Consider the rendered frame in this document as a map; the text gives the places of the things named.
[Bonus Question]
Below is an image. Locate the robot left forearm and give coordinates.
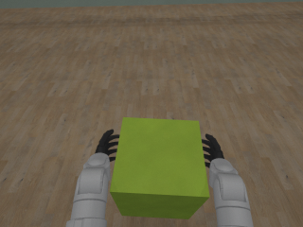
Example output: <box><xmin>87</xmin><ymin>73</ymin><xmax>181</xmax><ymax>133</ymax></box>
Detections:
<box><xmin>65</xmin><ymin>152</ymin><xmax>111</xmax><ymax>227</ymax></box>

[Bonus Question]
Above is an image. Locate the carton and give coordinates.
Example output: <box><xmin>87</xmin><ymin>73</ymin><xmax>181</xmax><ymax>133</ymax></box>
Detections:
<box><xmin>110</xmin><ymin>117</ymin><xmax>210</xmax><ymax>219</ymax></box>

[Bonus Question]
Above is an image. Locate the robot right forearm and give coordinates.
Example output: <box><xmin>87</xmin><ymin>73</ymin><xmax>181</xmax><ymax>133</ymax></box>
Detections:
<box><xmin>209</xmin><ymin>158</ymin><xmax>254</xmax><ymax>227</ymax></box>

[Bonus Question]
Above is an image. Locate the left robot hand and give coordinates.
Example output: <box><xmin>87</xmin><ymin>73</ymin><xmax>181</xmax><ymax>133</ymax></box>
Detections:
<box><xmin>95</xmin><ymin>129</ymin><xmax>120</xmax><ymax>162</ymax></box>

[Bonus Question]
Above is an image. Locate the right robot hand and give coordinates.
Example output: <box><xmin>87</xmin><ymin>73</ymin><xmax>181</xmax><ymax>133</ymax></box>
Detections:
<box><xmin>202</xmin><ymin>134</ymin><xmax>224</xmax><ymax>168</ymax></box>

